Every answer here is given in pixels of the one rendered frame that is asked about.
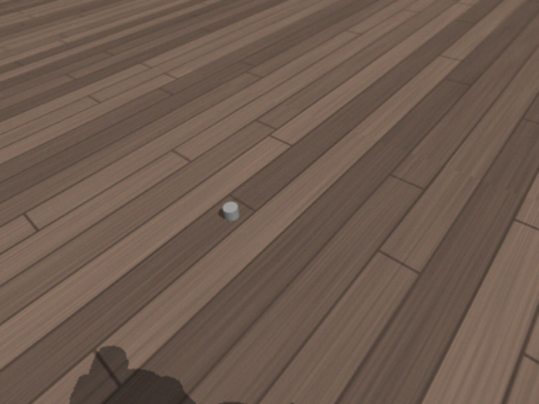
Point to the tin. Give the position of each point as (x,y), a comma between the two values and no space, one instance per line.
(231,211)

